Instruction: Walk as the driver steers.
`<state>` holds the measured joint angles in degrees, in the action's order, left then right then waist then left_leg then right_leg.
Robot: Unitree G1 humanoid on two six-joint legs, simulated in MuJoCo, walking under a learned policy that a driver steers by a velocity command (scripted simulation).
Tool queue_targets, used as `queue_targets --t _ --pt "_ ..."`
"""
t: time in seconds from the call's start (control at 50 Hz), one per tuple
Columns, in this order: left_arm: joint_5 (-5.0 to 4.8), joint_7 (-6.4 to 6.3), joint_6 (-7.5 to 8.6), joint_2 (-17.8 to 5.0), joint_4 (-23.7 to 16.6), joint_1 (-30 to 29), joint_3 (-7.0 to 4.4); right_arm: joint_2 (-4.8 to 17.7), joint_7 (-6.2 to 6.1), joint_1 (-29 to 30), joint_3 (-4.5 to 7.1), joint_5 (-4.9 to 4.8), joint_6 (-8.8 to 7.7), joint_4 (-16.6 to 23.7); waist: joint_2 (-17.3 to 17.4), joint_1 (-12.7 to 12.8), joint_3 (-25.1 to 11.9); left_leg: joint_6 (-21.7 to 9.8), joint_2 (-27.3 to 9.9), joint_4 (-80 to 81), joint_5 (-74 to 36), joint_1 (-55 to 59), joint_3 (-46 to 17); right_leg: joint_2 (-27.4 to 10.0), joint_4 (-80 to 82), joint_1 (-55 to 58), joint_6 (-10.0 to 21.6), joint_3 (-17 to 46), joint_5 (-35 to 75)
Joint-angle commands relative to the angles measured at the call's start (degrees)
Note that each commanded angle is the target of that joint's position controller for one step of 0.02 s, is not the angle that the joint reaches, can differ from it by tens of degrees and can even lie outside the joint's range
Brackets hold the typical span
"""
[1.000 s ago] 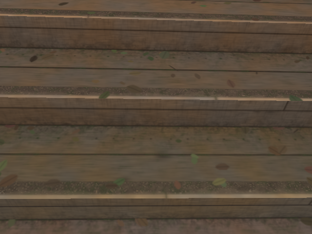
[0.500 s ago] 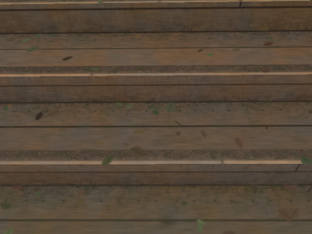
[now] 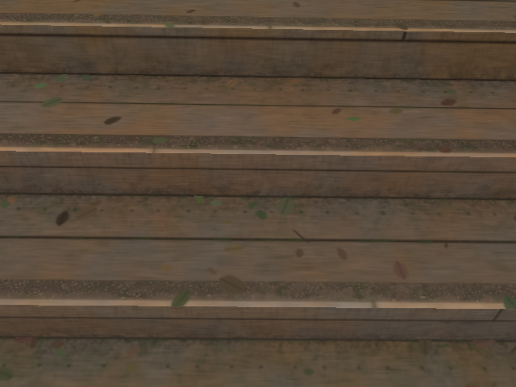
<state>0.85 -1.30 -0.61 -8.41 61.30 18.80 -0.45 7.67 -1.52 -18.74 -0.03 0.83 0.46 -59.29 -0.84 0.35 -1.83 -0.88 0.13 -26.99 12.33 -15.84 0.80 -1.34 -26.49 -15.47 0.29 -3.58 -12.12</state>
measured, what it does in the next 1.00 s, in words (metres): walks ahead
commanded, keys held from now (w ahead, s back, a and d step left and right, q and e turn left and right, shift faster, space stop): shift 0.52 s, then w+shift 0.48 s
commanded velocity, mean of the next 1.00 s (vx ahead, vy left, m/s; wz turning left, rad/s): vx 0.28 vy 0.00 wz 0.00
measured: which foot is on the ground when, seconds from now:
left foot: down 0.00-0.76, up 0.78-1.00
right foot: down 0.00-1.00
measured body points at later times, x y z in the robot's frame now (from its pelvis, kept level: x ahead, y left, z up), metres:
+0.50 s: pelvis +0.04 +0.00 +0.00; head +0.04 +0.00 +0.45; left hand +0.01 +0.22 -0.16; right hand +0.03 -0.22 -0.15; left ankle +0.02 +0.11 -0.74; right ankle +0.02 -0.12 -0.74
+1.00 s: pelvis +0.17 +0.00 -0.01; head +0.18 -0.01 +0.44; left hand +0.03 +0.18 -0.15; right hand +0.42 -0.13 -0.07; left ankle +0.27 +0.15 -0.42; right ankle +0.02 -0.12 -0.74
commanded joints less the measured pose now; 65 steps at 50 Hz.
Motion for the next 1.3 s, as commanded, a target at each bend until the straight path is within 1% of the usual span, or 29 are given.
queue_targets --t 0.02,0.52,0.56,0.6,0.66,0.7,0.74,0.76,0.78,0.8,0.82,0.84,0.9,0.98,1.0,1.02,1.04,1.06,1.08,1.1,1.12,1.14,1.16,1.18,1.2,1.22,1.24,1.28,1.3 --pt "-0.04 -0.06 0.45 -3.50 -0.24 3.40 -0.38 4.99 -0.05 -2.53 0.73 0.01 -0.59 0.59 1.37 0.16 2.37 -3.66 -3.11 7.46 -1.07 0.15 -4.30 -1.61 5.11 1.38 2.43 2.34 0.98" --pt "-0.93 -0.73 0.29 -3.75 1.75 7.05 0.16 4.56 -0.57 -5.15 0.24 -0.33 0.60 -0.49 0.67 -0.24 4.33 -3.18 -2.22 7.25 -12.43 4.40 -2.26 -2.01 5.84 3.45 1.41 1.63 8.41" --pt "-1.94 -1.09 0.03 -6.93 1.52 8.18 -1.13 7.99 -0.94 -6.39 1.61 -1.85 0.72 -0.50 0.77 -0.26 3.80 -5.83 -0.71 6.03 19.04 2.31 -2.24 -0.65 4.20 1.49 4.39 1.40 -19.21" --pt "-2.25 -1.51 0.93 -7.34 -2.39 2.85 -1.46 9.20 -1.08 -4.71 2.16 -2.11 -0.46 2.18 1.52 -1.24 11.48 -8.59 -4.77 5.93 33.44 -4.71 -8.91 -2.74 0.97 -9.21 6.49 5.44 -30.08" --pt "-1.74 -0.39 4.20 -3.46 -6.86 -2.32 -0.32 10.91 -0.59 -5.82 3.00 -1.78 -3.10 4.38 7.70 -2.33 6.89 -13.19 -13.01 11.40 29.63 1.57 -21.24 -0.93 -8.65 -16.70 6.35 2.01 -12.87" --pt "-1.98 0.28 5.50 -3.04 -7.08 1.21 0.23 12.19 -0.47 -1.17 3.39 -2.36 -3.84 7.39 9.80 0.99 3.12 -14.86 -16.11 15.02 29.69 -4.99 -25.47 0.21 -13.51 -7.43 7.04 0.76 -7.73" --pt "-2.35 0.19 6.19 -3.52 -4.61 11.10 0.16 9.34 0.55 10.14 2.08 -2.70 -4.38 12.10 6.14 8.19 6.17 -11.13 -10.08 6.05 21.80 -21.96 -14.17 1.19 -0.93 11.11 8.98 -0.07 -10.15" --pt "-1.56 -0.12 6.42 -9.27 -3.07 18.54 -1.58 5.42 1.54 14.12 0.72 -2.30 -5.47 14.18 -5.00 11.13 4.37 -6.52 -1.87 -14.15 7.92 -33.45 -3.51 -6.78 5.94 23.44 11.99 13.61 -12.17" --pt "-0.22 0.07 6.57 -16.97 -2.53 25.48 -4.05 2.04 1.83 13.98 -0.28 -2.85 -7.13 15.70 -19.77 11.95 -0.24 -3.00 2.54 -37.28 0.79 -46.11 2.67 -19.72 14.03 33.89 19.04 38.68 -19.19" --pt "0.67 -0.28 7.20 -12.68 -2.21 26.25 -3.14 3.46 2.49 13.30 -0.29 -3.74 -8.58 14.61 -11.32 10.98 -0.91 -2.28 2.43 -62.11 5.86 -54.65 -4.89 -22.73 16.09 36.51 21.09 46.58 -22.99" --pt "1.37 -0.48 7.27 -10.23 -3.21 22.67 -2.01 1.71 3.40 15.53 -1.25 -4.74 -9.63 16.52 -8.03 8.99 3.49 -3.08 1.71 -82.45 6.47 -67.14 -9.00 -23.25 14.43 36.41 20.19 41.96 -17.73" --pt "1.47 -0.17 7.07 -7.41 -4.36 20.36 -0.97 0.03 4.12 15.40 -2.53 -3.97 -10.12 17.92 -3.43 7.00 3.59 -4.10 -0.13 -88.93 5.62 -72.73 -11.64 -21.16 11.33 36.22 17.55 34.09 -14.36" --pt "1.19 1.48 4.97 -0.31 -2.71 16.97 2.05 -4.82 5.38 15.24 -5.42 -3.69 -8.03 22.64 -0.26 0.59 8.76 -5.83 -1.36 -109.55 11.94 -78.85 -12.99 -18.06 11.32 21.26 12.38 20.76 -7.28" --pt "-1.50 0.95 5.05 -3.14 -3.50 8.58 2.93 -3.27 4.96 24.06 -8.21 -2.99 -6.15 32.10 0.17 -4.05 17.16 -3.50 -5.43 -86.05 5.49 -67.22 -3.18 -10.65 24.14 -9.95 7.96 5.31 -17.64" --pt "-2.20 0.34 5.68 -2.90 -2.98 11.10 3.19 -1.99 4.60 28.23 -8.37 -2.60 -6.16 33.48 1.01 -2.04 16.07 -2.17 -6.58 -79.93 0.82 -59.31 4.50 -10.61 29.61 -16.06 9.84 5.12 -16.86" --pt "-3.20 -0.21 6.33 -3.73 -2.10 11.52 3.11 -3.43 4.82 30.32 -10.04 -1.75 -6.71 35.95 0.08 -3.12 11.42 -3.07 -9.30 -65.08 -5.95 -32.52 9.22 -10.86 38.51 -29.20 11.08 2.49 -7.78" --pt "-4.39 0.13 7.93 -5.53 -1.57 13.62 2.88 -1.35 4.42 29.97 -8.71 -1.76 -7.57 35.99 -1.05 -2.97 3.20 -4.58 -5.43 -58.20 -7.71 -10.86 14.22 -8.91 35.65 -27.39 11.34 0.15 21.29" --pt "-4.02 0.77 8.92 -8.71 -0.05 17.53 2.58 0.95 3.75 26.61 -6.96 -2.58 -8.17 35.28 -5.12 -5.33 -6.81 -4.96 -0.17 -56.92 -3.81 2.30 16.35 -8.99 24.52 -17.32 11.58 -2.33 67.26" --pt "-1.63 1.08 8.58 -17.49 -0.95 16.18 0.42 6.74 3.27 17.62 -3.99 -2.39 -8.06 33.32 -13.01 -11.05 -12.75 -5.66 3.58 -50.77 9.96 6.35 14.83 -11.06 12.34 -3.27 10.91 -1.45 94.76" --pt "-0.20 0.90 7.08 -23.21 -1.75 12.39 -1.68 12.47 2.89 8.76 -0.89 -2.61 -6.93 30.59 -18.74 -16.69 -13.76 -6.66 4.49 -37.24 16.23 3.67 10.76 -12.98 -0.59 10.28 9.74 1.64 104.88" --pt "0.62 -0.02 5.84 -22.45 -3.45 9.35 -2.48 16.65 2.77 0.85 1.38 -1.86 -6.01 27.58 -18.40 -18.98 -13.67 -8.61 2.37 -26.18 18.15 6.45 -0.36 -13.14 -14.98 12.29 8.39 5.50 96.49" --pt "1.67 0.42 7.37 -12.36 -8.30 4.12 -0.35 22.39 3.60 -11.77 2.62 0.42 -5.18 20.01 4.99 -16.57 -14.66 -12.33 -7.20 -15.79 13.94 16.56 -23.62 -5.31 -36.48 -2.10 9.22 9.52 46.35" --pt "0.11 2.46 10.00 -2.49 -10.31 6.68 0.59 21.26 2.44 -16.10 3.02 1.00 -4.30 14.97 25.74 -11.64 -20.65 -17.71 -17.88 11.26 31.99 23.34 -56.97 8.70 -65.04 -21.22 9.17 19.33 5.30" --pt "-2.04 4.67 11.40 -1.09 -14.27 0.38 0.00 10.27 2.60 -15.12 0.86 0.38 -4.96 11.90 16.45 -9.02 -11.22 -14.72 -19.56 16.10 44.10 16.84 -61.00 7.57 -81.94 -32.39 11.67 25.14 4.32" --pt "-2.66 5.62 11.33 0.86 -21.48 -12.25 1.11 4.77 3.75 -11.14 -0.24 0.45 -5.48 9.09 10.92 -7.39 -0.22 -11.96 -18.57 12.16 34.76 6.85 -50.44 6.40 -90.21 -41.05 13.47 20.42 6.86" --pt "-1.97 6.06 10.53 4.90 -24.30 -15.99 3.06 -0.59 4.94 -7.84 -1.46 0.23 -6.00 6.09 4.55 -3.99 4.38 -11.09 -17.45 7.77 24.09 -0.19 -39.22 5.02 -99.18 -45.94 14.94 19.53 4.75" --pt "-1.47 6.49 9.16 7.05 -24.23 -12.08 4.07 -4.17 5.18 -5.32 -2.05 0.95 -6.19 3.55 0.80 0.91 3.96 -9.02 -14.59 4.58 18.42 -4.03 -28.26 3.78 -102.02 -48.24 15.62 19.63 5.42" --pt "-2.61 7.27 6.61 8.27 -22.33 -3.27 5.83 -5.50 5.41 -0.07 -2.45 1.53 -5.62 2.21 0.71 8.03 4.82 -6.00 -12.35 4.77 10.50 -10.70 -13.46 1.90 -103.70 -52.03 14.65 19.40 5.01" --pt "-3.53 6.51 5.28 6.86 -23.04 -2.67 6.21 -3.40 5.35 3.35 -2.40 1.51 -5.08 3.12 2.17 10.07 7.02 -5.58 -11.58 7.63 11.21 -15.54 -7.59 1.05 -98.01 -52.87 12.41 17.55 1.88"
Velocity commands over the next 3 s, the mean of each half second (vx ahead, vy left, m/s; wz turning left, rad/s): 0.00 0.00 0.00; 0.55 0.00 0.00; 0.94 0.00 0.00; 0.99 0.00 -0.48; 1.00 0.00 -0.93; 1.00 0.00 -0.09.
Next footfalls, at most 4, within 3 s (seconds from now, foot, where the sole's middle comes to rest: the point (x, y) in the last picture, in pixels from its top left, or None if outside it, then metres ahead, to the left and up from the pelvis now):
1.12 left None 0.42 0.14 -0.63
1.56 right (291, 242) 0.78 -0.05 -0.48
1.98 left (220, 105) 1.13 0.14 -0.33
2.38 right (364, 16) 1.35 -0.26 -0.18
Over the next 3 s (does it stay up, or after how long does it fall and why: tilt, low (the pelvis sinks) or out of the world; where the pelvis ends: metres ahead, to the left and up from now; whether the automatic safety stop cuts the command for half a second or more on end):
stays up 1.65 -0.37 0.68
